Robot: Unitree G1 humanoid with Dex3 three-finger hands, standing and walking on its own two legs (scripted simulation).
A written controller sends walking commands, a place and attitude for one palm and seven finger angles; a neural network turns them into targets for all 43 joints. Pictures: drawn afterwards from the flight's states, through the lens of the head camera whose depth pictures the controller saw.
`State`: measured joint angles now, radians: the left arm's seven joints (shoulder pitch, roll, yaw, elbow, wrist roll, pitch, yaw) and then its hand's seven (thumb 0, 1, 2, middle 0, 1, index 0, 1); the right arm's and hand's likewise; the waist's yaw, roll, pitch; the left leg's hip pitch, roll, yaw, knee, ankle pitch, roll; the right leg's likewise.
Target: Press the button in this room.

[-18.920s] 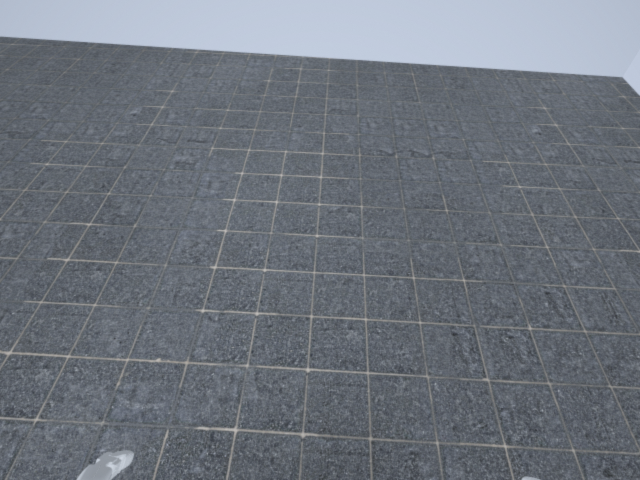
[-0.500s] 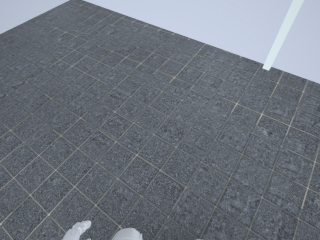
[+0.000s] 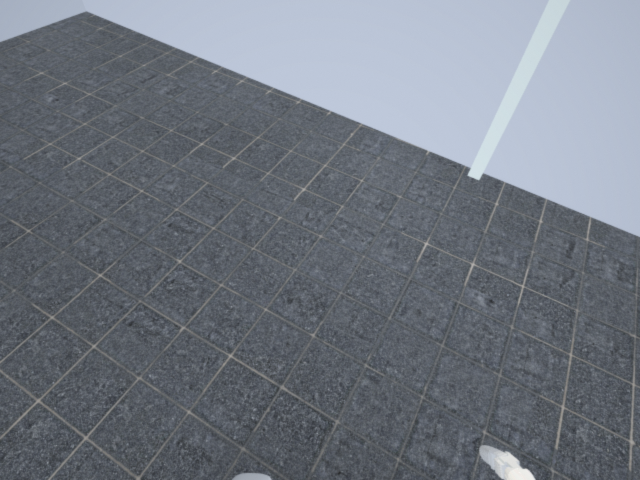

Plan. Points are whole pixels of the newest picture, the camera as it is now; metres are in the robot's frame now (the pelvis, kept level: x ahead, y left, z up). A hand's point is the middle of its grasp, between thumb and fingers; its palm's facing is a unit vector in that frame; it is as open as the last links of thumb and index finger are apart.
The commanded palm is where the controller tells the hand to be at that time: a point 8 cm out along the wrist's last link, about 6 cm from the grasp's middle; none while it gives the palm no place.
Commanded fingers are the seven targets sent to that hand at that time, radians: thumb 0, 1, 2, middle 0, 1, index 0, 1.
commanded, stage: turn or walk to find it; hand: left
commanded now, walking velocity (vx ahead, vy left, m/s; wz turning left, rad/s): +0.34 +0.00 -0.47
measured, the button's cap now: out of the picture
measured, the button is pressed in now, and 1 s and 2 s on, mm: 0 0 0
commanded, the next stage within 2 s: stand and wait in 1.10 s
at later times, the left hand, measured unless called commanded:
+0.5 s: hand (282, 325) +0.38 +0.11 -0.17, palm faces -0.36 -0.92 -0.17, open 7.4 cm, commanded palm none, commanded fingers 0.00 0.90 0.90 -0.20 -0.30 -0.20 -0.30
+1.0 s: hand (299, 301) +0.44 +0.09 -0.17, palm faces -0.22 -0.95 -0.20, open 7.3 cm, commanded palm none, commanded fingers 0.00 0.90 0.90 -0.20 -0.30 -0.20 -0.30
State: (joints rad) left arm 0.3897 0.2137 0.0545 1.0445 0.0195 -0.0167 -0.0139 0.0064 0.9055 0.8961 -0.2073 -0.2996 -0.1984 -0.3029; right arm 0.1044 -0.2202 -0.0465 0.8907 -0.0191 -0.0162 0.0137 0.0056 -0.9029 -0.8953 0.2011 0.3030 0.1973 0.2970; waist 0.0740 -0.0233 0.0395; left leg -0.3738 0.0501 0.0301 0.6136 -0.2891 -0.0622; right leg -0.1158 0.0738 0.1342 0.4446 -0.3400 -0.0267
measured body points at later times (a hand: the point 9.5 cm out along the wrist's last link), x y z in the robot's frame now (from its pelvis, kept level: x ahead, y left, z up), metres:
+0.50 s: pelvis +0.19 -0.01 -0.01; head +0.24 -0.02 +0.43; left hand +0.40 +0.16 -0.16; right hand -0.01 -0.17 -0.14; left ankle +0.05 +0.13 -0.73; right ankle +0.27 -0.13 -0.72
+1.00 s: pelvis +0.40 -0.09 +0.00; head +0.43 -0.10 +0.45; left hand +0.45 +0.14 -0.15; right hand +0.43 -0.35 -0.14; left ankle +0.55 +0.02 -0.71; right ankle +0.28 -0.12 -0.74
